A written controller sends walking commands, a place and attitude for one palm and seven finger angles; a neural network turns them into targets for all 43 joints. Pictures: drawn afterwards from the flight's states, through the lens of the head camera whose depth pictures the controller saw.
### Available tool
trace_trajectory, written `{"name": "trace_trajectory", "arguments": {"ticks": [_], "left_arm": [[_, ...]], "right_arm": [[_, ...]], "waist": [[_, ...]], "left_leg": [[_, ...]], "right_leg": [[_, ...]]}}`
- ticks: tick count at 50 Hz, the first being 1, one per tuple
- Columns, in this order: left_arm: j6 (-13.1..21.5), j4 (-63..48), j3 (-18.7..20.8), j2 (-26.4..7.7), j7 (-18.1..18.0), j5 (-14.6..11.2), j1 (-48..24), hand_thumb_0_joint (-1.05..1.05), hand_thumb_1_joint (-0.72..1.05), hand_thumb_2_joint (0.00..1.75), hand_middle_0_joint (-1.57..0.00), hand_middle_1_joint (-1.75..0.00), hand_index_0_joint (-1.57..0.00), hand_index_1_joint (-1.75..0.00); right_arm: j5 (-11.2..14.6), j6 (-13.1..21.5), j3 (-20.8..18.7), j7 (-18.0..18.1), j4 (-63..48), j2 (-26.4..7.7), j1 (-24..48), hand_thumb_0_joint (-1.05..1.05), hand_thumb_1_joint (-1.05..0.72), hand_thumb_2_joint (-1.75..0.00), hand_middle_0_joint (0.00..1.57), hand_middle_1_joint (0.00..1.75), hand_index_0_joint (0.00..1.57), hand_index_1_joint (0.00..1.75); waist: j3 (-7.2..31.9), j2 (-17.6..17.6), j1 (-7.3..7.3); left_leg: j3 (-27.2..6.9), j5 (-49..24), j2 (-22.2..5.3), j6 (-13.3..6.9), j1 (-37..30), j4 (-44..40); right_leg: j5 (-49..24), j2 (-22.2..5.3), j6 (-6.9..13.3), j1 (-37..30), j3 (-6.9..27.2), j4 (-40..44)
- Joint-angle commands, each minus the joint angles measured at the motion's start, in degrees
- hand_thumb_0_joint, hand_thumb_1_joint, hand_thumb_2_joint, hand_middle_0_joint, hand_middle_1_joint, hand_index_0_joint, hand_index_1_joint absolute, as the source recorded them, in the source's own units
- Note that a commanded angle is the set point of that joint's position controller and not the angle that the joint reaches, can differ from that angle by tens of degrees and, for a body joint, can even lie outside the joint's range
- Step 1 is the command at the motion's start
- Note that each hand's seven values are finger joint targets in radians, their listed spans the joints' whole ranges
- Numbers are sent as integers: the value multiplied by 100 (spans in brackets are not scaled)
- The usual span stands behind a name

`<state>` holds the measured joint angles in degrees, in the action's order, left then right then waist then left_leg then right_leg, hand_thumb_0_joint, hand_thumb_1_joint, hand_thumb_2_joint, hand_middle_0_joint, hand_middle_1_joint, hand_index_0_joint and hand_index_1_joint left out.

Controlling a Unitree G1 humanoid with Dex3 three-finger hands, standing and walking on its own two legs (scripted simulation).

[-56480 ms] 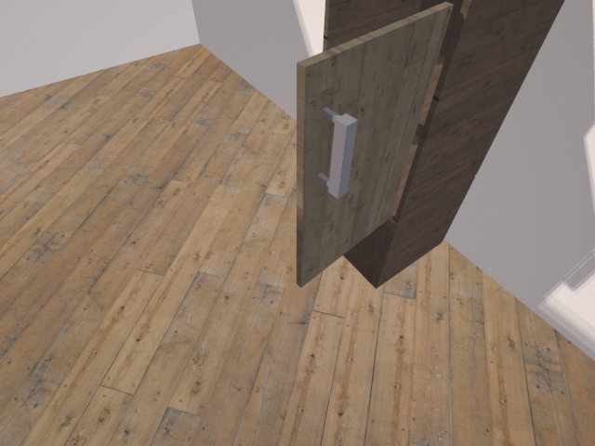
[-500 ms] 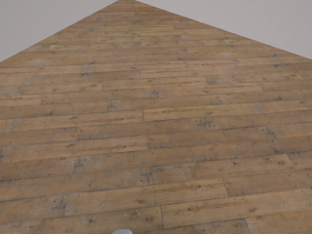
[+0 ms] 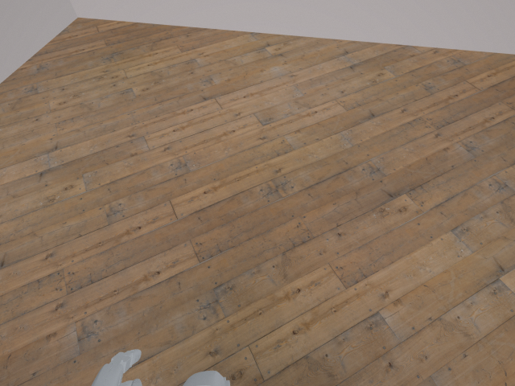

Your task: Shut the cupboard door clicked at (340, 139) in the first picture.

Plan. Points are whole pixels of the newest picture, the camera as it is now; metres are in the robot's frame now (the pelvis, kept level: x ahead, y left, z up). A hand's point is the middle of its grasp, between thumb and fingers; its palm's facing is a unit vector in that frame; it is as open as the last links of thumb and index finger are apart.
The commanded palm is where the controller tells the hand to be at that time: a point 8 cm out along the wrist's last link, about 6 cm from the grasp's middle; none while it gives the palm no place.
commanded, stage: turn to face it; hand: left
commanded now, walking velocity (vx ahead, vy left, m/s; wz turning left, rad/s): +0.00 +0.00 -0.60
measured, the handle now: out of the picture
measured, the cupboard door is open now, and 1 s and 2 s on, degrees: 19 19 19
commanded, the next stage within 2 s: none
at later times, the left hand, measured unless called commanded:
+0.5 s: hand (160, 346) +0.20 +0.20 -0.15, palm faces -0.29 -0.93 -0.22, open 7.4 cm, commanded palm none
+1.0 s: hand (191, 320) +0.25 +0.15 -0.17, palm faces -0.53 -0.83 -0.20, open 7.4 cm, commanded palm none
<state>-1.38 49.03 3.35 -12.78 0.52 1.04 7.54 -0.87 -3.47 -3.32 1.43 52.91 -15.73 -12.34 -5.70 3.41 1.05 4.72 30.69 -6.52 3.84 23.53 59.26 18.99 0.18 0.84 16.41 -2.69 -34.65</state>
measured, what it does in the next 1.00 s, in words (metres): steps on the spot, turning right: left foot, then right foot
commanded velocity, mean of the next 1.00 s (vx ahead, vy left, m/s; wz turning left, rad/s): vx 0.00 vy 0.00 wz -0.60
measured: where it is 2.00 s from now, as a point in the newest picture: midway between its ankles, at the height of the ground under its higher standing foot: outside the picture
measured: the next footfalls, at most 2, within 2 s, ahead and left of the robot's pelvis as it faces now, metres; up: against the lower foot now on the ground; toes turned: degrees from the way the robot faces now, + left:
left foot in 0.24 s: +0.10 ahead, +0.14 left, +0.00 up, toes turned -5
right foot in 0.58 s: +0.02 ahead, -0.10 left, +0.00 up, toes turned -26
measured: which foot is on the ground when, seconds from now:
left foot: up 0.00-0.22, down 0.24-0.58, up 0.60-0.90, down 0.92-1.00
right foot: down 0.00-0.24, up 0.26-0.56, down 0.58-0.92, up 0.94-1.00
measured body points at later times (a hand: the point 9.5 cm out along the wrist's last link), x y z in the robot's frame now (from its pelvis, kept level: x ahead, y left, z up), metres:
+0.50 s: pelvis +0.03 +0.03 +0.01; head +0.08 +0.02 +0.46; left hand +0.21 +0.24 -0.13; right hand +0.01 -0.23 -0.13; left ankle +0.06 +0.15 -0.73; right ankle -0.02 -0.09 -0.68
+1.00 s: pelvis +0.07 +0.03 +0.00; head +0.12 +0.02 +0.45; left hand +0.28 +0.20 -0.15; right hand +0.01 -0.24 -0.12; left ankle +0.14 +0.11 -0.73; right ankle -0.03 -0.07 -0.68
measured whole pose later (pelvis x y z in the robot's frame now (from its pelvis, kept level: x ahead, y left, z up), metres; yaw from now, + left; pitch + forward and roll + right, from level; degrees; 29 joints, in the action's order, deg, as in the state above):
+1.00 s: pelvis +0.07 +0.03 +0.00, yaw -35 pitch +2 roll -1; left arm -4.1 51.6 4.5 -14.3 0.8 1.0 10.9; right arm -1.7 -0.2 -0.8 1.2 48.4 -12.2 -10.0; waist -4.1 -2.4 -0.6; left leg 4.9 17.1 -3.7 -0.4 19.2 35.2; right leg 29.6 2.5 -1.3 23.4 3.7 -53.1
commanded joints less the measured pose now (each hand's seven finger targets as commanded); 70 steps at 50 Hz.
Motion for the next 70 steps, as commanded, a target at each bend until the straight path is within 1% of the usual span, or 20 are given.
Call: {"name": "trace_trajectory", "arguments": {"ticks": [1,9,10,12,13,17,26,27,29,32,35,44,46,47,52,62,63,64,66,70], "left_arm": [[18,-352,320,-1136,-143,31,205,0,90,90,-20,-30,-20,-30],[-64,-363,377,-1221,-50,22,-33,0,90,90,-20,-30,-20,-30],[-93,-387,335,-1036,-39,-23,-37,0,90,90,-20,-30,-20,-30],[-101,-597,230,-552,30,-62,131,0,90,90,-20,-30,-20,-30],[-119,-537,258,-702,35,17,24,0,90,90,-20,-30,-20,-30],[-189,-370,272,-553,190,4,-43,0,90,90,-20,-30,-20,-30],[-92,-356,217,-503,175,17,161,0,90,90,-20,-30,-20,-30],[-67,-257,260,-681,150,28,493,0,90,90,-20,-30,-20,-30],[35,-66,415,-1631,15,38,1083,0,90,90,-20,-30,-20,-30],[11,-207,365,-1241,-137,8,474,0,90,90,-20,-30,-20,-30],[50,-315,296,-1086,-114,21,240,0,90,90,-20,-30,-20,-30],[-52,-315,365,-1159,-74,0,14,0,90,90,-20,-30,-20,-30],[-93,-460,232,-552,5,-75,311,0,90,90,-20,-30,-20,-30],[-70,-514,252,-674,20,-15,325,0,90,90,-20,-30,-20,-30],[-177,-330,283,-587,182,7,83,0,90,90,-20,-30,-20,-30],[-71,-288,228,-578,181,19,309,0,90,90,-20,-30,-20,-30],[-16,-159,296,-960,132,49,763,0,90,90,-20,-30,-20,-30],[49,-71,414,-1607,46,92,1005,0,90,90,-20,-30,-20,-30],[34,-8,459,-1585,-107,19,1051,0,90,90,-20,-30,-20,-30],[40,-290,276,-1117,-112,11,185,0,90,90,-20,-30,-20,-30]], "right_arm": [[8,181,-70,-18,-666,-345,248,0,-90,-90,20,30,20,30],[43,295,-46,6,-570,-267,-412,0,-90,-90,20,30,20,30],[28,360,-70,28,-510,-466,-618,0,-90,-90,20,30,20,30],[-98,399,-205,77,-606,-1315,-915,0,-90,-90,20,30,20,30],[-133,417,-165,84,-589,-1181,-794,0,-90,-90,20,30,20,30],[-131,395,-70,118,-740,-799,-78,0,-90,-90,20,30,20,30],[-66,290,-235,13,-492,-951,-275,0,-90,-90,20,30,20,30],[-34,278,-244,-10,-531,-902,-182,0,-90,-90,20,30,20,30],[20,230,-89,-50,-946,-325,286,0,-90,-90,20,30,20,30],[10,183,-99,31,-791,-469,401,0,-90,-90,20,30,20,30],[-4,173,-72,-28,-649,-341,217,0,-90,-90,20,30,20,30],[57,311,-54,27,-611,-331,-352,0,-90,-90,20,30,20,30],[-62,386,-203,50,-622,-1224,-643,0,-90,-90,20,30,20,30],[-101,363,-174,60,-714,-1270,-694,0,-90,-90,20,30,20,30],[-116,391,-52,118,-815,-763,-58,0,-90,-90,20,30,20,30],[-53,288,-243,-4,-523,-997,-227,0,-90,-90,20,30,20,30],[4,281,-235,-42,-603,-815,-128,0,-90,-90,20,30,20,30],[28,273,-93,-68,-895,-299,119,0,-90,-90,20,30,20,30],[18,167,-78,30,-1000,-389,520,0,-90,-90,20,30,20,30],[-7,160,-71,-28,-650,-401,140,0,-90,-90,20,30,20,30]], "waist": [[900,-1213,-122],[818,-1271,127],[941,-831,203],[1038,1442,254],[944,1016,243],[558,730,-48],[896,772,-66],[980,388,-258],[867,-1929,-608],[702,-1703,-311],[841,-1276,-110],[910,-1112,170],[1143,1409,150],[1087,1135,197],[650,681,-40],[973,662,-152],[1179,-109,-392],[1013,-2007,-547],[894,-1895,-535],[864,-1283,-70]], "left_leg": [[-443,-517,18,121,870,522],[-119,-1531,495,45,-893,-2706],[-360,-1879,244,-40,-1560,-3542],[-2616,-2918,-2088,-1173,-1939,-4276],[-2553,-2683,-2141,-1363,-1521,-4333],[-835,-3759,-1364,-1114,-1441,-3957],[164,-3810,-1361,-746,-1521,-2954],[319,-3262,-1172,-510,-1047,-2409],[434,699,155,59,1134,-80],[-586,-169,-65,59,1516,865],[-386,-653,82,148,853,272],[-245,-1814,445,29,-1140,-3190],[-2309,-2984,-1672,-845,-2215,-4149],[-2595,-2838,-2216,-1357,-1739,-4220],[-757,-4096,-1330,-1111,-1599,-3903],[256,-3594,-1253,-612,-1261,-2695],[486,-2664,-951,-302,-585,-1829],[752,433,9,57,1098,-506],[-377,495,75,36,1574,787],[-390,-676,26,162,896,459]], "right_leg": [[-3249,-1432,989,-994,1562,1206],[-2027,-973,590,67,1885,812],[-1583,-660,310,464,1679,397],[1772,298,-231,1575,374,-1959],[1706,73,-232,1509,587,-2880],[920,-227,-391,1491,230,-2923],[-301,47,-164,-197,-416,281],[-897,-89,-51,-907,-204,931],[-3520,-2235,1016,-1731,2543,1562],[-2894,-1758,1174,-1350,2193,1461],[-3322,-1321,971,-937,1541,1252],[-2418,-890,524,-10,1998,615],[1026,359,-152,1399,702,-1280],[1847,192,-186,1361,530,-2427],[834,-197,-417,1538,274,-3093],[-644,37,-125,-569,-402,675],[-1416,-577,101,-1490,373,1271],[-3033,-2062,748,-2118,2390,1559],[-3617,-2106,1253,-1608,2691,1463],[-3077,-1364,959,-887,1514,1317]]}}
